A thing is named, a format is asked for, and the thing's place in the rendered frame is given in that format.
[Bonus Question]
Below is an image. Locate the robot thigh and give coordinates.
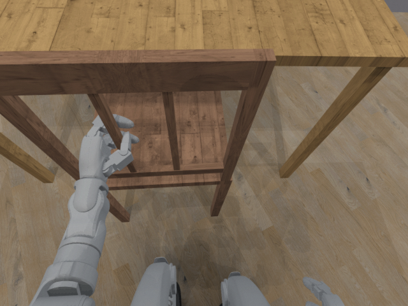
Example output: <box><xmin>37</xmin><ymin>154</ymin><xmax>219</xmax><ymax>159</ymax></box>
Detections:
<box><xmin>221</xmin><ymin>275</ymin><xmax>270</xmax><ymax>306</ymax></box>
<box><xmin>130</xmin><ymin>262</ymin><xmax>177</xmax><ymax>306</ymax></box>

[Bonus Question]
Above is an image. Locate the left robot forearm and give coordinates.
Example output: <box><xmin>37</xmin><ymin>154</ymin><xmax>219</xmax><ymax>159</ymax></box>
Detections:
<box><xmin>29</xmin><ymin>177</ymin><xmax>110</xmax><ymax>306</ymax></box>

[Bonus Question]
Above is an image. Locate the table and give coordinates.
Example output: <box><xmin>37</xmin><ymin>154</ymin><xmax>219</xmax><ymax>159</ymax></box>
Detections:
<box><xmin>0</xmin><ymin>0</ymin><xmax>408</xmax><ymax>183</ymax></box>

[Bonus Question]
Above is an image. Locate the left robot thigh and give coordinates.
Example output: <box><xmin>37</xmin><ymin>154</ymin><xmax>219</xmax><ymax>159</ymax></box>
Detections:
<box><xmin>130</xmin><ymin>262</ymin><xmax>177</xmax><ymax>306</ymax></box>

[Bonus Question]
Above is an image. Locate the chair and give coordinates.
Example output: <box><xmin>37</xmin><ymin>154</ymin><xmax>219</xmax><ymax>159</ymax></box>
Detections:
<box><xmin>0</xmin><ymin>48</ymin><xmax>277</xmax><ymax>222</ymax></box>

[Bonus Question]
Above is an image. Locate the right robot thigh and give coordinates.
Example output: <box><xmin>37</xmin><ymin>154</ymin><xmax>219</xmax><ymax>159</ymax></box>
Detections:
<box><xmin>221</xmin><ymin>275</ymin><xmax>270</xmax><ymax>306</ymax></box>

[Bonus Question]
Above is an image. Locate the robot right hand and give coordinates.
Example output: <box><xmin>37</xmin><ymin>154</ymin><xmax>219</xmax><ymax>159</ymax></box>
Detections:
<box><xmin>303</xmin><ymin>277</ymin><xmax>345</xmax><ymax>306</ymax></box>

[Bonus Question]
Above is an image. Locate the robot left hand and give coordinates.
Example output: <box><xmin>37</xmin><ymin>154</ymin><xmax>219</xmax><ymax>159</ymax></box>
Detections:
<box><xmin>79</xmin><ymin>114</ymin><xmax>139</xmax><ymax>183</ymax></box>

